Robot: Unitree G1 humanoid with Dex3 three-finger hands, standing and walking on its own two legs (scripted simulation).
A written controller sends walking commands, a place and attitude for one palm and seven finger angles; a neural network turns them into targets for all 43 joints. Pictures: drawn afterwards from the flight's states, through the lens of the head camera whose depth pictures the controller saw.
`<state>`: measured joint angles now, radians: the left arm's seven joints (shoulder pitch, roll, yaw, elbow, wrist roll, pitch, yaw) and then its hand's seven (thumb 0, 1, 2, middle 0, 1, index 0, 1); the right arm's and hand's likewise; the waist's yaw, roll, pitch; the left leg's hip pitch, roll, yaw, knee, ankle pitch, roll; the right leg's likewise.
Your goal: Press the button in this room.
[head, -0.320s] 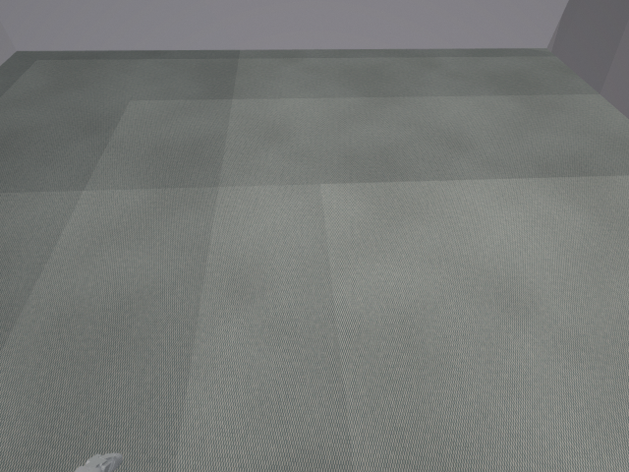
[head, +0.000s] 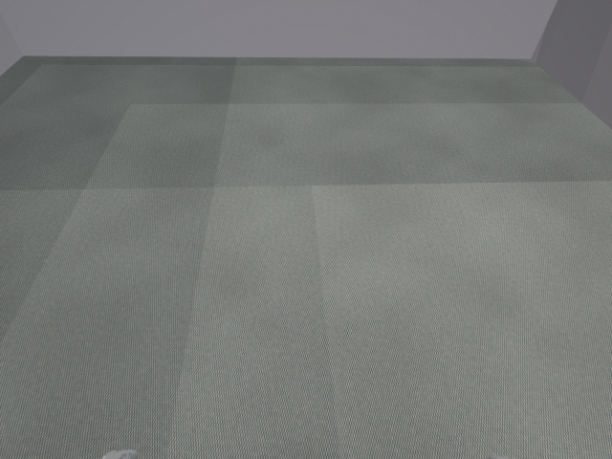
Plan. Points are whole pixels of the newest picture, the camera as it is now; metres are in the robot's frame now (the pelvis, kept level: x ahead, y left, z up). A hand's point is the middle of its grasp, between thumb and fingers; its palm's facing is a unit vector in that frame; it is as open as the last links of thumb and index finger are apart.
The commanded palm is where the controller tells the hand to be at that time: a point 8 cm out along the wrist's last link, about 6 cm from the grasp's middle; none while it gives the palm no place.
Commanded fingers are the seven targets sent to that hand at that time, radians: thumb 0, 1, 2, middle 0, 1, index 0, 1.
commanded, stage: stand and wait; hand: left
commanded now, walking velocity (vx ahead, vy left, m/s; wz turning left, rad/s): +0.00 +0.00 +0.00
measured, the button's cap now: out of the picture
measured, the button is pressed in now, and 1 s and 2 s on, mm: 0 0 0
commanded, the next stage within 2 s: turn or walk to find it in 0.58 s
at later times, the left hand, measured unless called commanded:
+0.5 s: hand out of the picture +0.06 +0.24 -0.15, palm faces -0.03 -0.94 -0.35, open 7.4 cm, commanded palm none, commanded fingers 0.00 0.90 0.90 -0.20 -0.30 -0.20 -0.30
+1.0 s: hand out of the picture +0.02 +0.21 -0.19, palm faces +0.07 -0.97 -0.24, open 7.4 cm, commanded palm none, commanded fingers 0.00 0.90 0.90 -0.20 -0.30 -0.20 -0.30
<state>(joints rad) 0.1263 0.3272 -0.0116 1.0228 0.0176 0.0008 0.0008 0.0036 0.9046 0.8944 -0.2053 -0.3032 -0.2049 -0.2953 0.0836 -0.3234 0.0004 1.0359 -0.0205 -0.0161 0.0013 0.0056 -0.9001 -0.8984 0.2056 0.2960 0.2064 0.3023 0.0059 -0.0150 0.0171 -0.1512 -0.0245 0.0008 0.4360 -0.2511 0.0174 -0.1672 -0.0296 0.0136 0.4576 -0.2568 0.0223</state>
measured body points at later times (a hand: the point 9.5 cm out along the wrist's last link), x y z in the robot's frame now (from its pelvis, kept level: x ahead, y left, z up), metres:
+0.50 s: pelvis -0.02 -0.01 +0.00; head -0.02 -0.01 +0.45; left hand +0.06 +0.29 -0.13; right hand +0.05 -0.31 -0.13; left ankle -0.01 +0.11 -0.74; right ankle -0.01 -0.13 -0.74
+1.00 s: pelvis -0.03 +0.00 -0.01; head -0.01 +0.02 +0.43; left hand +0.01 +0.26 -0.17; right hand +0.04 -0.25 -0.15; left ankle -0.01 +0.11 -0.74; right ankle -0.01 -0.13 -0.73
